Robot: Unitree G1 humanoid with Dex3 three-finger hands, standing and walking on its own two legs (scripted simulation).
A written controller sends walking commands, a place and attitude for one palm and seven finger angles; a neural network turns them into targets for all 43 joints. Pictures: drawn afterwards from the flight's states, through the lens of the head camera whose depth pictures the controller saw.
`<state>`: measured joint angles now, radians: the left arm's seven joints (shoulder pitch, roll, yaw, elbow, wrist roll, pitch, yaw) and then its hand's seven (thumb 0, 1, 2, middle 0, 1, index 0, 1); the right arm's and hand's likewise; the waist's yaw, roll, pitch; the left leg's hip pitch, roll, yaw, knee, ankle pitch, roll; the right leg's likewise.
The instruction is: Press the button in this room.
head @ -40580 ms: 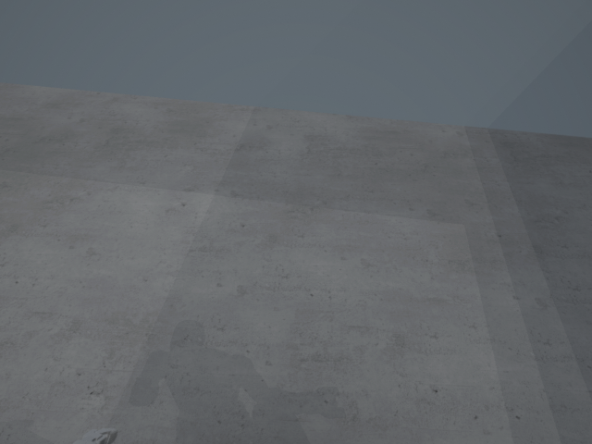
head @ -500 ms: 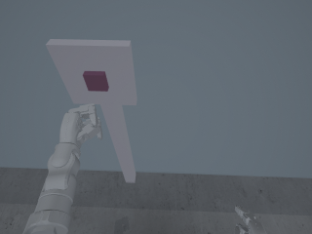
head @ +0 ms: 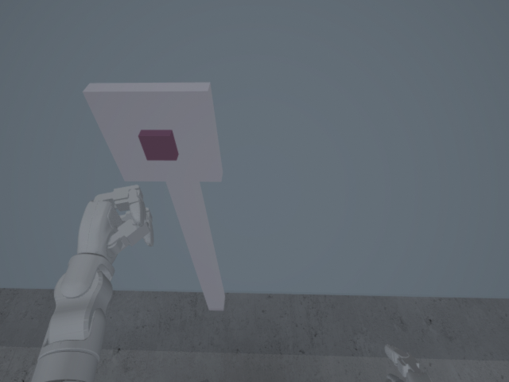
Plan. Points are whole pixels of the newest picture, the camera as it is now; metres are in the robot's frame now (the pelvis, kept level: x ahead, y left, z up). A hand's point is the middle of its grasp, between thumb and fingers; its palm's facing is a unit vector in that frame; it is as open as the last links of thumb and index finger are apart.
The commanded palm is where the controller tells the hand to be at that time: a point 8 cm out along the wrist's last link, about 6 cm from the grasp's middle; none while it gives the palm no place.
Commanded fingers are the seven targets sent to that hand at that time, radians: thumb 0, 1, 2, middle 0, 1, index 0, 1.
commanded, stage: draw the hand back to the body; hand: left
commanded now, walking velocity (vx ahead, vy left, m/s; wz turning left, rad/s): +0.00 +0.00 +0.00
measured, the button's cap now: (159, 144) +0.50 +0.20 +0.12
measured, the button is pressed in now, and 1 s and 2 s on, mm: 0 0 0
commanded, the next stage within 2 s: step back with the hand held close in 1.18 s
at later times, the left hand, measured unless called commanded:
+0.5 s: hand (92, 261) +0.24 +0.22 +0.14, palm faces +0.29 -0.91 -0.28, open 3.1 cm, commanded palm +0.19 +0.26 +0.16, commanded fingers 0.00 0.90 0.90 -1.30 -1.50 -1.30 -1.50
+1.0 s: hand (18, 289) +0.18 +0.26 +0.18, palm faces +0.43 -0.81 -0.40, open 3.1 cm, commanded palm +0.14 +0.29 +0.19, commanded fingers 0.00 0.90 0.90 -1.30 -1.50 -1.30 -1.50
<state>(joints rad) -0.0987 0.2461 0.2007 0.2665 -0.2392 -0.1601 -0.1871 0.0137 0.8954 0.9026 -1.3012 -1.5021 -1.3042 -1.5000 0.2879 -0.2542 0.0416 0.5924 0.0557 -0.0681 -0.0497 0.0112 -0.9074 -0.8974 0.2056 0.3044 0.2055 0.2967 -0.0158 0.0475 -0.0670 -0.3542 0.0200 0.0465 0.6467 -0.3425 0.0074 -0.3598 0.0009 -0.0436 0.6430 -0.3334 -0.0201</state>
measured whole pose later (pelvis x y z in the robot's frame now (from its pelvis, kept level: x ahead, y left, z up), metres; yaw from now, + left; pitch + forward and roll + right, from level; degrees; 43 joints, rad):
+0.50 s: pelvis +0.00 +0.00 +0.02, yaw +1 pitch -4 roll +0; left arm 0.27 0.27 0.14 -0.21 -0.06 -0.07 0.08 0.01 0.89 0.90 -1.30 -1.50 -1.31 -1.50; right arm 0.18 -0.23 0.06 0.61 0.01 -0.09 -0.08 0.01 -0.91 -0.90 0.21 0.30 0.21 0.30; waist 0.05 0.06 0.02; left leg -0.11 0.01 0.04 0.43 -0.25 0.01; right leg -0.11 0.00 -0.05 0.42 -0.24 -0.01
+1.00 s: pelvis +0.01 +0.01 +0.02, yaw +0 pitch -5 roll -1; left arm 0.55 0.32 0.29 -0.48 -0.05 -0.10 0.11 0.01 0.89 0.90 -1.31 -1.50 -1.31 -1.50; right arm 0.21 -0.23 0.03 0.62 0.00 -0.11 -0.07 0.01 -0.91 -0.90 0.21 0.30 0.21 0.30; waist 0.07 0.07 0.01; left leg -0.08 0.01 0.04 0.43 -0.27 0.02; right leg -0.06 0.00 -0.05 0.39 -0.24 0.00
